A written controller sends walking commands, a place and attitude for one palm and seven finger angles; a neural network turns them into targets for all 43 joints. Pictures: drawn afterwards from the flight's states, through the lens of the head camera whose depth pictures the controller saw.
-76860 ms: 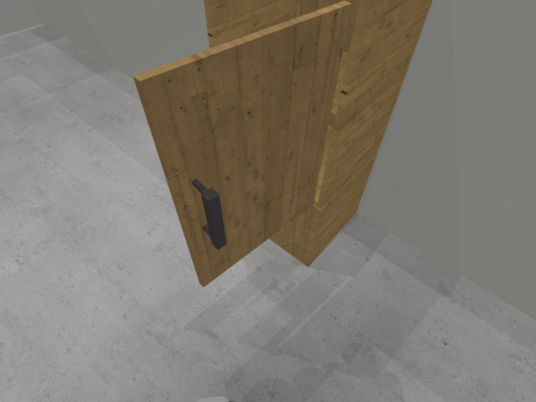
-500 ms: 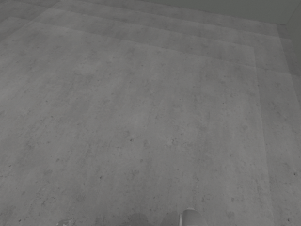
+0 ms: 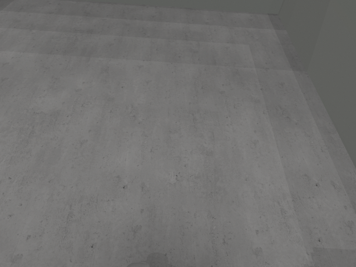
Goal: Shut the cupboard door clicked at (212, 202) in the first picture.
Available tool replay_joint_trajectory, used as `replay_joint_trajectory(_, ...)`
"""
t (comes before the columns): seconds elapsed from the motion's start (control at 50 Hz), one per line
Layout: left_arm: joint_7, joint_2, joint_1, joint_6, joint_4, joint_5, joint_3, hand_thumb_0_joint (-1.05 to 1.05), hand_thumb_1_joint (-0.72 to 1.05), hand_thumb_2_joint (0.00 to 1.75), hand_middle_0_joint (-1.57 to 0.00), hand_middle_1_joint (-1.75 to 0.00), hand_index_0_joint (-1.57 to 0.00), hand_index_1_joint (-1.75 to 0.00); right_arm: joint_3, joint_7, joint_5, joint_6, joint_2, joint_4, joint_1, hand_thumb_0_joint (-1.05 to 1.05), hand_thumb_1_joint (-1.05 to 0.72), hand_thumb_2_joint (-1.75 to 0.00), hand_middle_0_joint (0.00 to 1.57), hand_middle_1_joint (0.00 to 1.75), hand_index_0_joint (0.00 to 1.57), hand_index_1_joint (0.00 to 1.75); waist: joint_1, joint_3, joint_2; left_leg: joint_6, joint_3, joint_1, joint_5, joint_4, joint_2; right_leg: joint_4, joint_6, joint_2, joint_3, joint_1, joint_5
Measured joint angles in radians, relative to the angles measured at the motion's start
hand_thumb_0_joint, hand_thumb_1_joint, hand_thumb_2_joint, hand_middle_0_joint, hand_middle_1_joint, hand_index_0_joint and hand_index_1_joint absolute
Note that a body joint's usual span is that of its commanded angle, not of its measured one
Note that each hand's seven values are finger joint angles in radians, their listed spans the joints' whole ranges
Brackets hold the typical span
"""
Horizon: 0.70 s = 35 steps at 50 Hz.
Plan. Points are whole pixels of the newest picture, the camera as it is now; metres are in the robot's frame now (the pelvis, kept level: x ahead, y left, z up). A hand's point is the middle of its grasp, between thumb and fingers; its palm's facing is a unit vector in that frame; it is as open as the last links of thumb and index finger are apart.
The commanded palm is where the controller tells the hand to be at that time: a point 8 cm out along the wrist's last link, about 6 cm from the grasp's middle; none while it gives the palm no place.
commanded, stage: turn to face it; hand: left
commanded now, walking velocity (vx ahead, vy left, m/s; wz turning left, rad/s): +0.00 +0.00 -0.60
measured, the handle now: out of the picture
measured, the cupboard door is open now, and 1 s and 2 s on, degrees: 0 0 0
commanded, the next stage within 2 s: none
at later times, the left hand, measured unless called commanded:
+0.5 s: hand (124, 241) +0.19 +0.15 -0.15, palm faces -0.29 -0.91 -0.29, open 7.4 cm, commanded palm none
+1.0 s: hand (142, 212) +0.27 +0.12 -0.16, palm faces -0.55 -0.81 -0.22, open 7.4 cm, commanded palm none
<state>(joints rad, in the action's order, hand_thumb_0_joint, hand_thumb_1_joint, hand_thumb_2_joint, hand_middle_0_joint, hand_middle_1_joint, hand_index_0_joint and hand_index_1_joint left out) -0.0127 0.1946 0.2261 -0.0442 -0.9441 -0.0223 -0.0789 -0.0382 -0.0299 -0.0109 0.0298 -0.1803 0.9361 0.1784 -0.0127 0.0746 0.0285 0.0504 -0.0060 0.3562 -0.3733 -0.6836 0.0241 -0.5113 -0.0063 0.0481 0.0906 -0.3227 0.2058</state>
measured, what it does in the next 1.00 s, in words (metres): steps on the spot, turning right: left foot, then right foot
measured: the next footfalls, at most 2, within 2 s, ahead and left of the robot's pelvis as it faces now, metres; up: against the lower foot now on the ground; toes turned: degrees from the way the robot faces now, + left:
left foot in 0.02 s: +0.06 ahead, +0.13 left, +0.00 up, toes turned +0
right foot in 0.40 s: +0.01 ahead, -0.12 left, +0.00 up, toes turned -20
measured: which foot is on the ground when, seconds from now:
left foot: up 0.00-0.00, down 0.02-0.40, up 0.42-0.74, down 0.76-1.00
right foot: down 0.00-0.04, up 0.06-0.38, down 0.40-0.76, up 0.78-1.00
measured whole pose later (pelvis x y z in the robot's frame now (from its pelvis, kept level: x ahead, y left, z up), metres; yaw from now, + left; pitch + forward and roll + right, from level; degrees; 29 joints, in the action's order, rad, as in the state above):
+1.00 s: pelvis +0.06 +0.00 +0.01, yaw -37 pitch +2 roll -2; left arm 0.04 0.28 0.15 -0.09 -0.87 -0.01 -0.09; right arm 0.00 -0.03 -0.04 0.02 -0.20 0.86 0.22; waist -0.01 0.09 0.02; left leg 0.02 -0.14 0.25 -0.26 -0.49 0.13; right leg -1.01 0.06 -0.01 -0.04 -0.45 0.47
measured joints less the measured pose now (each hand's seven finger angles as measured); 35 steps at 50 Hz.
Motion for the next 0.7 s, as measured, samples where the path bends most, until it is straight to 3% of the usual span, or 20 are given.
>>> replay_joint_trajectory(0.04,0.006,0.012,0.004,-0.014,0.004,0.008,-0.005,0.01,0.91,0.9,-0.2,-0.3,-0.21,-0.3,0.004,-0.002,-0.005,-0.018,-0.007,-0.022,0.0,0.01,-0.91,-0.9,0.2,0.3,0.2,0.3,0.004,-0.012,-0.001,-0.02,-0.003,-0.041,0.096,0.117,0.008,-0.064,0.009,0.013,0.016,-0.03,0.047)
replay_joint_trajectory(0.1,0.019,0.04,-0.014,-0.03,0.008,0.006,-0.013,0.01,0.91,0.9,-0.2,-0.3,-0.2,-0.3,0.014,-0.003,-0.019,-0.026,0.0,-0.04,0.0,0.01,-0.91,-0.9,0.2,0.3,0.2,0.3,-0.001,-0.004,0.014,-0.054,-0.046,-0.062,0.087,0.106,0.018,-0.314,0.025,0.003,-0.023,-0.108,0.236)
replay_joint_trajectory(0.14,0.03,0.056,-0.028,-0.033,0.016,0.005,-0.018,0.01,0.91,0.9,-0.2,-0.3,-0.2,-0.3,0.021,-0.004,-0.023,-0.023,0.001,-0.047,0.007,0.01,-0.91,-0.9,0.2,0.3,0.2,0.3,-0.003,-0.001,0.011,-0.056,-0.068,-0.092,0.088,0.139,0.033,-0.464,0.039,-0.01,-0.064,-0.151,0.251)
replay_joint_trajectory(0.18,0.038,0.066,-0.039,-0.035,0.03,0.006,-0.021,0.01,0.91,0.9,-0.2,-0.3,-0.2,-0.3,0.025,-0.004,-0.025,-0.018,-0.002,-0.048,0.011,0.01,-0.91,-0.9,0.2,0.3,0.2,0.3,-0.007,0.001,0.002,-0.054,-0.089,-0.117,0.098,0.172,0.05,-0.52,0.051,-0.03,-0.1,-0.164,0.239)
replay_joint_trajectory(0.32,0.047,0.074,-0.071,-0.034,0.067,0.006,-0.012,0.01,0.91,0.9,-0.2,-0.3,-0.2,-0.3,0.013,0.007,-0.025,-0.014,-0.025,-0.042,0.021,0.01,-0.9,-0.9,0.2,0.3,0.2,0.3,0.008,0.005,-0.04,-0.029,-0.173,-0.142,0.075,0.172,0.108,-0.315,0.051,-0.068,-0.156,-0.069,0.212)
replay_joint_trajectory(0.38,0.05,0.072,-0.078,-0.02,0.083,0.006,-0.003,0.01,0.91,0.9,-0.2,-0.3,-0.2,-0.3,0.002,0.014,-0.02,-0.007,-0.045,-0.04,0.035,0.01,-0.9,-0.9,0.2,0.3,0.2,0.3,0.017,0.005,-0.057,-0.005,-0.203,-0.122,0.025,0.094,0.137,-0.127,0.03,-0.063,-0.174,0.021,0.099)
replay_joint_trajectory(0.4,0.049,0.076,-0.076,-0.008,0.091,0.003,0.001,0.01,0.91,0.9,-0.2,-0.3,-0.2,-0.3,-0.002,0.017,-0.016,-0.002,-0.051,-0.041,0.042,0.01,-0.9,-0.9,0.2,0.3,0.21,0.3,0.017,-0.001,-0.052,-0.001,-0.208,-0.096,0.001,0.036,0.141,-0.074,-0.003,-0.065,-0.167,0.046,0.08)
replay_joint_trajectory(0.46,0.03,0.044,-0.084,0.015,0.088,0.006,0.014,0.01,0.91,0.9,-0.2,-0.3,-0.2,-0.3,-0.015,0.006,-0.009,0.029,-0.086,-0.024,0.021,0.01,-0.9,-0.9,0.2,0.3,0.2,0.3,0.02,0.02,-0.089,0.014,-0.084,0.027,-0.151,-0.261,0.109,-0.111,-0.032,-0.038,-0.15,0.03,0.146)
replay_joint_trajectory(0.52,0.015,0.023,-0.068,0.013,0.088,0.008,0.022,0.01,0.9,0.9,-0.2,-0.3,-0.2,-0.3,-0.017,0.002,-0.008,0.035,-0.096,-0.02,0.0,0.01,-0.91,-0.9,0.2,0.3,0.2,0.3,0.019,0.029,-0.081,0.031,-0.036,0.112,-0.112,-0.415,0.071,-0.063,-0.024,-0.029,-0.112,0.051,0.117)
replay_joint_trajectory(0.6,0.013,0.013,-0.042,0.005,0.076,0.005,0.028,0.01,0.9,0.9,-0.2,-0.3,-0.2,-0.3,-0.013,0.008,-0.006,0.03,-0.084,-0.04,-0.018,0.01,-0.91,-0.9,0.2,0.3,0.2,0.3,0.018,0.026,-0.049,0.043,-0.022,0.143,-0.055,-0.356,0.051,-0.01,-0.026,-0.022,-0.063,0.075,0.088)
replay_joint_trajectory(0.7,0.019,0.017,-0.022,-0.006,0.064,-0.001,0.024,0.01,0.9,0.9,-0.2,-0.3,-0.21,-0.3,-0.006,0.012,-0.001,0.021,-0.061,-0.066,-0.036,0.01,-0.91,-0.9,0.2,0.3,0.2,0.3,0.007,0.017,-0.016,0.037,-0.011,0.094,-0.033,-0.16,0.027,-0.012,-0.012,-0.007,-0.003,0.072,0.091)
